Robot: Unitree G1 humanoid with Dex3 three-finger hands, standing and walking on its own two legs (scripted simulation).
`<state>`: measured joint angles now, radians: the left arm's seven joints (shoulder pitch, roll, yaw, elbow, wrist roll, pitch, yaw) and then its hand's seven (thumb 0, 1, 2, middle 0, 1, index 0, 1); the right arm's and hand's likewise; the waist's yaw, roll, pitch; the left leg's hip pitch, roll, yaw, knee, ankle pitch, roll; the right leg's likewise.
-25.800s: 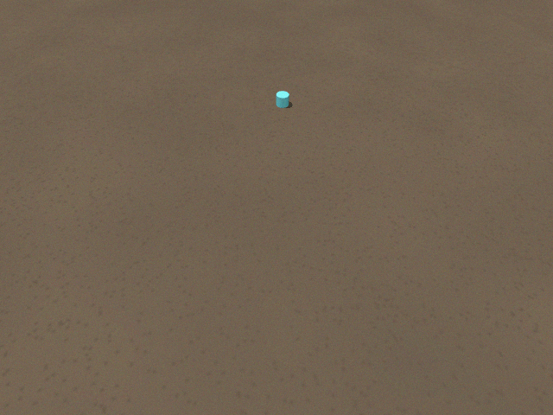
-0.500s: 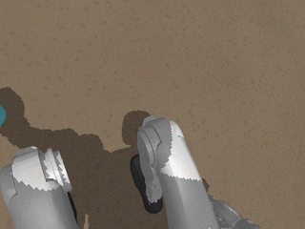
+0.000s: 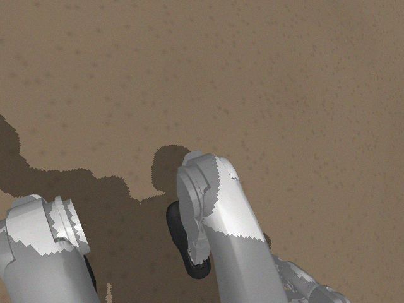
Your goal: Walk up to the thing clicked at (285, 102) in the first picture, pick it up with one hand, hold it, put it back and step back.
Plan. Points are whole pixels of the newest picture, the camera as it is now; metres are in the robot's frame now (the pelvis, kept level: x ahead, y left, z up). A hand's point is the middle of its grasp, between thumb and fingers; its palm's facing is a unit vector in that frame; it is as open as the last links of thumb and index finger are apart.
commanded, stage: open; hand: left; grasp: from above
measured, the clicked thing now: out of the picture +0.43 +0.31 -0.26
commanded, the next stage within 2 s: withdraw in 0.62 s
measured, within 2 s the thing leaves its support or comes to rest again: rests again in 1.08 s
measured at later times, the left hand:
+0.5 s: hand out of the picture +0.42 +0.31 -0.23, palm faces -0.43 -0.18 -0.89, open 13.6 cm
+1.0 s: hand out of the picture +0.44 +0.32 -0.20, palm faces -0.30 -0.14 -0.94, open 14.0 cm
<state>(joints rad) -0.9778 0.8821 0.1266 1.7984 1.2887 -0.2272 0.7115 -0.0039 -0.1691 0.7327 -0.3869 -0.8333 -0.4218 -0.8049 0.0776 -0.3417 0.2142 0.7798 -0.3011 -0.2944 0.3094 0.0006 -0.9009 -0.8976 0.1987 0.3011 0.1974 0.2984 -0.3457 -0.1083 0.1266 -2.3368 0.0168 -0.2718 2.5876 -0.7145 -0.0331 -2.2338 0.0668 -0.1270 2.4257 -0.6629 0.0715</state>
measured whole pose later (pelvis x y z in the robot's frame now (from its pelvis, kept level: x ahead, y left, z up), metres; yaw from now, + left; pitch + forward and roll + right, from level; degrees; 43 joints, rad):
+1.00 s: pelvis +0.00 +0.00 +0.01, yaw +0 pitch +27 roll -13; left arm -0.90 0.84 0.17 1.55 1.26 -0.19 0.66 0.00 -0.51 0.98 -0.09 -1.03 -0.10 -1.01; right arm 0.12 -0.34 0.17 0.77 -0.27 -0.29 0.33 0.00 -0.91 -0.90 0.20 0.30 0.20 0.30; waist -0.32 -0.08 0.08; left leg -2.34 0.01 -0.27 2.57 -0.72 -0.04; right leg -2.23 0.06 -0.13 2.41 -0.67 0.06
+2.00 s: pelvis +0.00 -0.01 +0.07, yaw +6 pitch +35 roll -7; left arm -0.83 0.64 0.08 1.26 1.12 -0.07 0.36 0.00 -0.37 0.93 -0.17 -0.86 -0.16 -0.85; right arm 0.18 -0.25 0.02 0.76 -0.11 -0.05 0.16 0.00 -0.90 -0.90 0.20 0.30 0.20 0.30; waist -0.18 0.06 -0.13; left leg -2.24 0.02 -0.13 2.32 -0.69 -0.02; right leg -2.17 0.02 -0.03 2.25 -0.69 0.05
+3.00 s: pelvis +0.07 +0.00 +0.41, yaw +14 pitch +13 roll -3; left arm 0.47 0.22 0.04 -0.12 -0.07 0.46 0.07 0.01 0.90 0.90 -0.20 -0.30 -0.20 -0.30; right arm 0.33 -0.21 0.04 0.53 0.04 -0.17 -0.18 0.01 -0.90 -0.90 0.20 0.30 0.20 0.30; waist -0.07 0.06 -0.19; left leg -0.82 0.04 -0.06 1.10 -0.50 -0.02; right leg -0.76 -0.01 -0.05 1.04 -0.49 0.02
